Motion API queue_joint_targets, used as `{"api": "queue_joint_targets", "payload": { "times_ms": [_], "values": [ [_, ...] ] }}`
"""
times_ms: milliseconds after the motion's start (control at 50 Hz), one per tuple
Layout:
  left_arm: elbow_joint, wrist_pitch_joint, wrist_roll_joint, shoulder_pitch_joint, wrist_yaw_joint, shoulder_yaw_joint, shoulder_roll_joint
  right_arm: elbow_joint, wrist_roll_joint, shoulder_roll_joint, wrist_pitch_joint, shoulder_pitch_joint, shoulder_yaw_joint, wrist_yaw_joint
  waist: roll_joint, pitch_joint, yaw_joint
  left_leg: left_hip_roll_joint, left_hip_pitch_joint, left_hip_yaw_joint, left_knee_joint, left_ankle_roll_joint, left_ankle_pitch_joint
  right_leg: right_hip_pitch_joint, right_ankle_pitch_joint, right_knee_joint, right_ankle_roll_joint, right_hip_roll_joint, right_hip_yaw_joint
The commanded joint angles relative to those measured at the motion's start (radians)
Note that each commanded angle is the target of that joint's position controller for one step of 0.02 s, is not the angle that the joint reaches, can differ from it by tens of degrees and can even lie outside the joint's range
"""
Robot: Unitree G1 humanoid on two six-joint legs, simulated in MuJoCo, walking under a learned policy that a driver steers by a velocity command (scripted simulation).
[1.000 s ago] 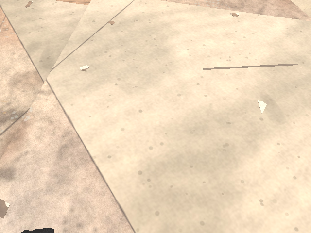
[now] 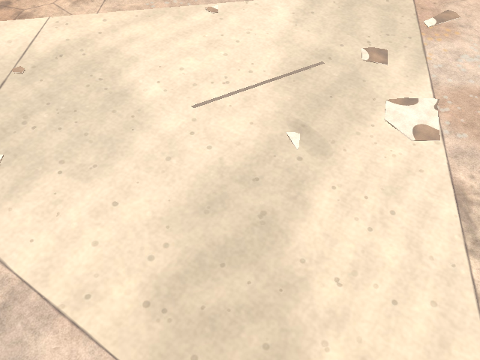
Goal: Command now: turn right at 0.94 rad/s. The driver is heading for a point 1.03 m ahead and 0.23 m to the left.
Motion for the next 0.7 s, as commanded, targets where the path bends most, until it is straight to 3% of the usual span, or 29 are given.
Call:
{"api": "queue_joint_targets", "payload": {
  "times_ms": [20,80,140,160,180,200,220,240,260,280,300,320,340,360,380,440,520,540,560,600,700],
  "values": [
    [-0.132,-0.023,0.003,-0.116,-0.018,-0.013,0.023,-0.045,0.003,-0.203,-0.003,0.02,-0.056,-0.002,0.174,-0.057,-0.051,0.284,0.179,-0.131,-0.098,0.189,0.41,-0.088,0.004,-0.116,0.003,-0.045,-0.036],
    [-0.141,-0.023,0.007,-0.141,-0.031,-0.02,0.01,-0.038,0.015,-0.227,-0.003,0.02,-0.066,0.013,0.164,-0.063,-0.055,0.299,0.128,-0.091,-0.079,0.186,0.432,0.043,-0.043,-0.254,-0.03,-0.033,-0.075],
    [-0.134,-0.023,0.004,-0.121,-0.028,-0.023,-0.004,-0.016,0.046,-0.235,-0.01,0.037,-0.064,0.038,0.179,-0.09,-0.037,0.299,0.121,-0.114,-0.025,0.183,0.469,0.203,-0.131,-0.452,-0.082,0.037,-0.094],
    [-0.116,-0.024,0.006,-0.085,-0.027,-0.022,-0.011,-0.011,0.059,-0.22,-0.013,0.017,-0.054,0.044,0.178,-0.1,-0.007,0.287,0.11,-0.112,0.019,0.162,0.461,0.293,-0.056,-0.602,-0.111,0.049,-0.088],
    [-0.082,-0.027,0.012,-0.02,-0.023,-0.019,-0.005,0.006,0.064,-0.169,-0.02,0.017,-0.032,0.051,0.146,-0.121,0.033,0.258,0.028,-0.09,0.079,0.117,0.436,0.49,0.131,-0.803,-0.144,0.056,-0.077],
    [-0.057,-0.03,0.026,0.042,-0.011,-0.015,0.029,0.024,0.041,-0.087,-0.04,0.055,0.004,0.068,0.067,-0.192,0.043,0.198,-0.108,-0.051,0.144,0.034,0.299,0.752,0.395,-0.827,-0.156,-0.027,0.01],
    [-0.07,-0.031,0.057,0.096,0.005,-0.012,0.105,-0.004,-0.015,-0.019,-0.055,0.069,0.041,0.092,-0.184,-0.291,0.03,0.129,-0.337,-0.012,0.356,-0.07,-0.306,0.998,0.984,-0.685,-0.258,-0.322,0.276],
    [-0.054,-0.041,0.074,0.057,0.003,-0.025,0.051,0.02,0.018,-0.072,-0.05,0.094,0.02,0.094,-0.182,-0.352,0.042,0.1,-0.332,-0.148,0.473,-0.117,-0.47,0.858,0.982,-0.67,-0.428,-0.409,0.278],
    [-0.055,-0.05,0.069,0.02,-0.006,-0.016,0.065,-0.003,0.052,-0.182,-0.041,0.032,-0.012,0.086,-0.136,-0.289,0.062,0.087,-0.349,-0.155,0.578,-0.132,-0.454,0.774,0.821,-0.712,-0.449,-0.353,0.216],
    [-0.04,-0.055,0.056,-0.019,-0.004,0.0,0.101,-0.009,0.064,-0.212,-0.028,0.012,-0.03,0.072,-0.149,-0.198,0.05,0.072,-0.422,-0.133,0.67,-0.135,-0.42,0.724,0.7,-0.739,-0.415,-0.306,0.162],
    [-0.041,-0.057,0.045,-0.049,0.003,0.006,0.117,0.011,0.06,-0.218,-0.009,0.03,-0.041,0.053,-0.127,-0.148,0.044,0.063,-0.445,-0.143,0.739,-0.137,-0.372,0.66,0.612,-0.768,-0.389,-0.292,0.121],
    [-0.025,-0.062,0.028,-0.035,0.007,0.011,0.116,0.021,0.052,-0.215,0.009,0.072,-0.045,0.044,-0.117,-0.134,0.036,0.07,-0.44,-0.137,0.783,-0.136,-0.285,0.599,0.306,-0.843,-0.367,-0.284,0.094],
    [-0.013,-0.069,0.021,-0.024,0.011,0.007,0.093,0.015,0.055,-0.197,0.018,0.076,-0.045,0.044,-0.117,-0.107,0.035,0.083,-0.462,-0.131,0.811,-0.128,-0.194,0.562,-0.054,-0.922,-0.343,-0.281,0.1],
    [-0.003,-0.082,0.015,-0.028,0.015,0.002,0.068,0.001,0.059,-0.181,0.019,0.063,-0.045,0.045,-0.145,-0.071,0.034,0.095,-0.516,-0.128,0.822,-0.121,-0.117,0.552,-0.279,-0.993,-0.319,-0.284,0.121],
    [0.008,-0.097,0.017,-0.027,0.018,-0.003,0.05,-0.012,0.06,-0.171,0.015,0.05,-0.047,0.044,-0.15,-0.046,0.032,0.105,-0.561,-0.135,0.826,-0.114,-0.058,0.56,-0.371,-1.034,-0.3,-0.293,0.132],
    [0.045,-0.139,0.031,0.009,0.021,0.002,0.034,-0.035,0.058,-0.133,-0.012,0.023,-0.048,0.049,-0.084,-0.015,0.028,0.125,-0.663,-0.168,0.778,-0.09,0.05,0.648,-0.326,-1.068,-0.27,-0.309,0.068],
    [0.082,-0.161,0.028,0.034,0.017,0.021,0.06,-0.055,0.06,-0.102,-0.02,0.015,-0.043,0.069,-0.06,0.011,0.009,0.149,-0.697,-0.175,0.712,-0.08,0.102,0.681,-0.252,-1.088,-0.268,-0.329,-0.042],
    [0.107,-0.152,0.079,0.088,-0.006,0.012,0.069,-0.043,-0.047,-0.102,0.016,0.006,-0.04,0.119,0.016,0.033,0.01,0.116,-0.658,-0.113,0.687,-0.064,0.089,0.636,-0.282,-1.085,-0.252,-0.32,-0.103],
    [0.112,-0.152,0.08,0.089,-0.013,0.017,0.077,-0.056,-0.036,-0.092,0.029,-0.016,-0.039,0.144,-0.035,0.053,0.01,0.124,-0.642,-0.105,0.656,-0.052,0.112,0.608,-0.288,-1.082,-0.236,-0.312,-0.137],
    [0.117,-0.156,0.074,0.083,-0.013,0.019,0.092,-0.077,-0.008,-0.098,0.035,-0.063,-0.035,0.167,-0.085,0.081,0.006,0.14,-0.619,-0.092,0.597,-0.026,0.138,0.589,-0.323,-1.1,-0.216,-0.33,-0.18],
    [0.151,-0.143,0.077,0.114,-0.014,0.028,0.128,-0.105,0.001,-0.12,0.027,-0.161,-0.026,0.169,-0.073,0.134,0.017,0.13,-0.536,0.006,0.439,0.072,0.002,0.684,-0.258,-1.091,-0.195,-0.337,-0.306]
  ]
}}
